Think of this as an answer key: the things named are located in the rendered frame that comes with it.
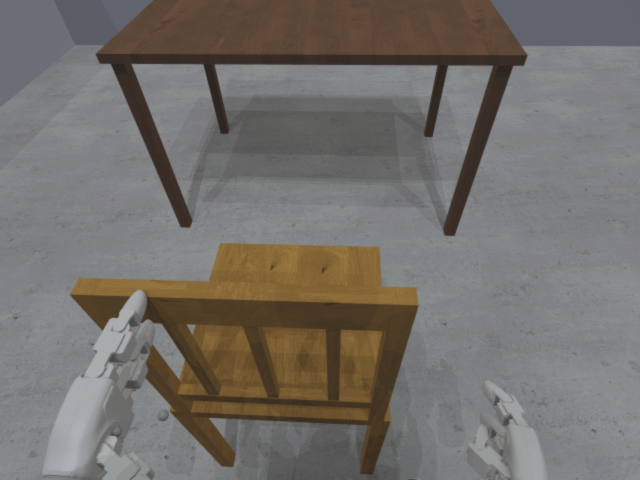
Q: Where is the robot right hand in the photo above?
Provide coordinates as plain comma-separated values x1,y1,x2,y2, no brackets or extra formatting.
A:
467,380,548,480

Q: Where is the chair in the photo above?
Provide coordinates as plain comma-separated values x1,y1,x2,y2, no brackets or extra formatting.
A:
70,243,419,474

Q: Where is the table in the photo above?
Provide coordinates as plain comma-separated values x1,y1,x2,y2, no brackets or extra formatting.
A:
96,0,528,236

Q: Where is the robot left hand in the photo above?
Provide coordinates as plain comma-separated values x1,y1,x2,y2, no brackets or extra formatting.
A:
42,290,155,480

